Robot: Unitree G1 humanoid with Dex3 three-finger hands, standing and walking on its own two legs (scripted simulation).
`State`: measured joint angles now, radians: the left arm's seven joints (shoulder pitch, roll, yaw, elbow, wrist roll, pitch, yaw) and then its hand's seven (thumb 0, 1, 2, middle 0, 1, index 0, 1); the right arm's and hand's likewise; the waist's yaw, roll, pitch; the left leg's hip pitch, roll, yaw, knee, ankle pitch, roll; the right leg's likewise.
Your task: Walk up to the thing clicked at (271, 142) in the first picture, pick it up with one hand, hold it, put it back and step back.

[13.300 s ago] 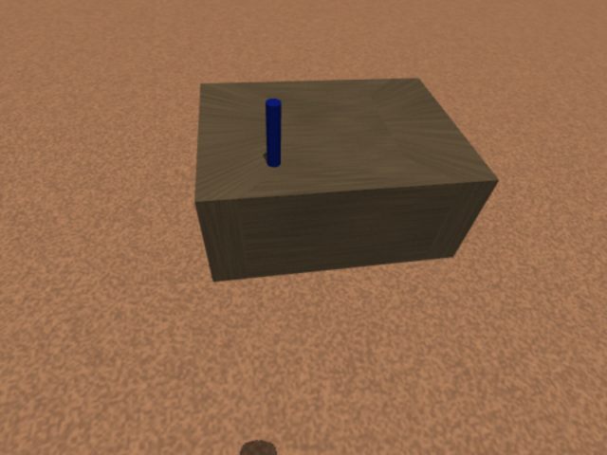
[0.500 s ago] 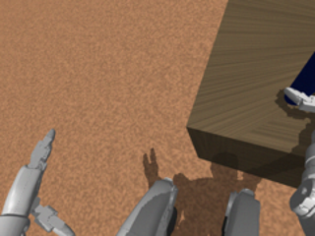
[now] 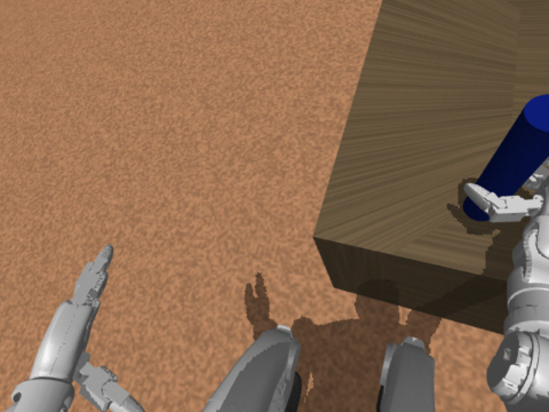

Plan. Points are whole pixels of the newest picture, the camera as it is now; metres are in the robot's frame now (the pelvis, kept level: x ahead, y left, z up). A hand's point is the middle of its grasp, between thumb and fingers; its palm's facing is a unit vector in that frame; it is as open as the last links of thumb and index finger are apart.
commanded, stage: settle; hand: right
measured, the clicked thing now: (507, 171) +0.48 -0.22 -0.01
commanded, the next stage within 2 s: lift in 0.32 s
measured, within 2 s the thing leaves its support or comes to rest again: neither
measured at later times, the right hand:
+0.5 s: hand (533, 157) +0.50 -0.25 +0.00, palm faces +0.27 +0.96 -0.01, open 8.7 cm
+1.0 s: hand out of the picture +0.45 -0.24 +0.07, palm faces +0.27 +0.96 -0.03, open 8.7 cm
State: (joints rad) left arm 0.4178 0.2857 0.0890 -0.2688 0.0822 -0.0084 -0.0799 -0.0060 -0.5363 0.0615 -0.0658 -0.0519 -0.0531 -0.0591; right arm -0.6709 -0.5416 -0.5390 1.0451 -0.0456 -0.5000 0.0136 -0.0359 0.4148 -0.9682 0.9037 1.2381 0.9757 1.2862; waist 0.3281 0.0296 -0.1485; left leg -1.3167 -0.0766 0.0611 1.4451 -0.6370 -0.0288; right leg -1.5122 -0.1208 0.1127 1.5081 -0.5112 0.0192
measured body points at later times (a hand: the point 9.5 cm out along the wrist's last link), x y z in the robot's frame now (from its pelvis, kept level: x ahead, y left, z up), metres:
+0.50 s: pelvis +0.01 -0.01 +0.02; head +0.17 -0.10 +0.44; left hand +0.19 +0.25 +0.08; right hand +0.48 -0.30 +0.00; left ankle +0.03 +0.14 -0.57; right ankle +0.08 -0.13 -0.57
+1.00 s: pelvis +0.02 -0.01 +0.07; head +0.13 -0.07 +0.50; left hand +0.19 +0.25 +0.09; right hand +0.43 -0.29 +0.07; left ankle +0.03 +0.14 -0.57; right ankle +0.08 -0.13 -0.57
